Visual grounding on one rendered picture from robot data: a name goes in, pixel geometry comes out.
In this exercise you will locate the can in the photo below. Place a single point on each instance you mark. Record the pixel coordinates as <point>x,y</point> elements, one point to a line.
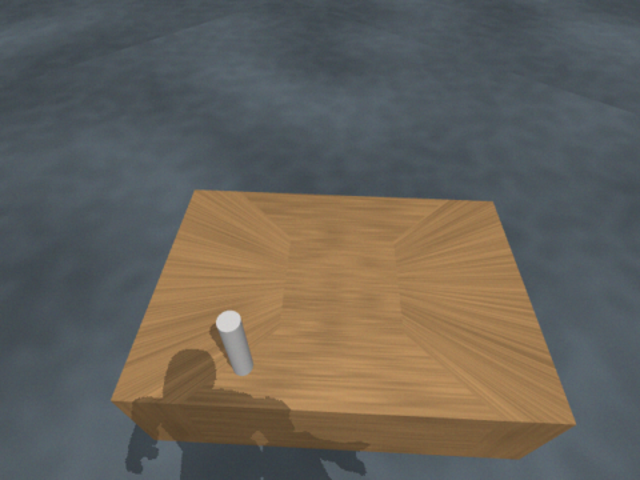
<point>233,336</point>

